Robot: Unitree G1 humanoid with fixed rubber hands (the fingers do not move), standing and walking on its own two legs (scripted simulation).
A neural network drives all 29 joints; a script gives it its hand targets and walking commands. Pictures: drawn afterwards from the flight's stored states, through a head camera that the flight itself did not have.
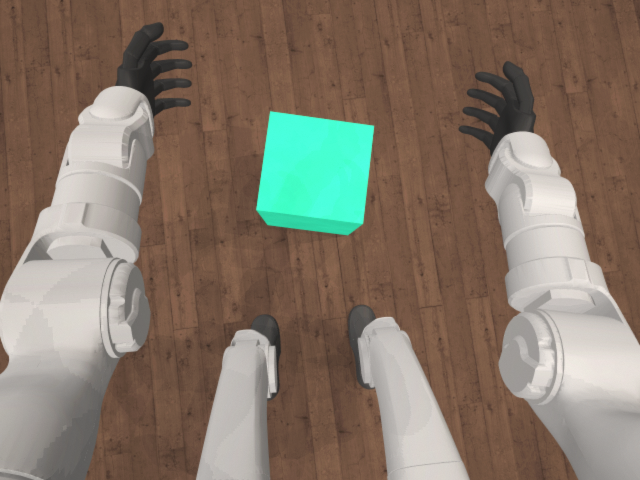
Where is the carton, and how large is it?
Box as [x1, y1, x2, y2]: [256, 111, 373, 234]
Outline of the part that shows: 270,111 256,208 257,211 266,223 270,225 348,234 362,223 373,126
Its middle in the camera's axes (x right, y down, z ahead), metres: -0.01 -0.12 +0.88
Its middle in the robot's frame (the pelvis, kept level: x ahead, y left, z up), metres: +0.54 -0.03 -0.53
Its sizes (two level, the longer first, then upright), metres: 0.210 0.200 0.250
